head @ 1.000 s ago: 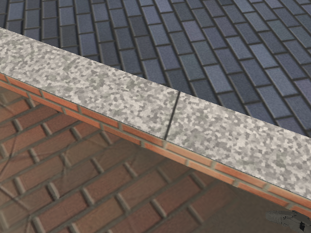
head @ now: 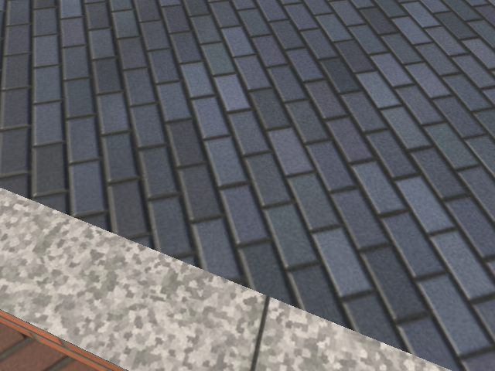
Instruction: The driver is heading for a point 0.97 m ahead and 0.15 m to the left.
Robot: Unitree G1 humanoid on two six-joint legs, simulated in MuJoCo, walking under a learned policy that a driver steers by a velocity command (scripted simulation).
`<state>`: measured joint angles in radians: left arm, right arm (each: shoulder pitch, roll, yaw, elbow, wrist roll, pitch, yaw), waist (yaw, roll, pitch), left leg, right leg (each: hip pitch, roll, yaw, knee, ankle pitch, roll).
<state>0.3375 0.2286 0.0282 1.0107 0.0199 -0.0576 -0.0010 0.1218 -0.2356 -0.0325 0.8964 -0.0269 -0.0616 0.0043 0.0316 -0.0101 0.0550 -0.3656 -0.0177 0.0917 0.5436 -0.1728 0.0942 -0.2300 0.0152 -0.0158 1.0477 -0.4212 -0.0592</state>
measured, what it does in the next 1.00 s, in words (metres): climbs: right foot 0.14 m higher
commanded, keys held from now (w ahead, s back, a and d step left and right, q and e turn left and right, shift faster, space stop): w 0.42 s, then w+q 0.58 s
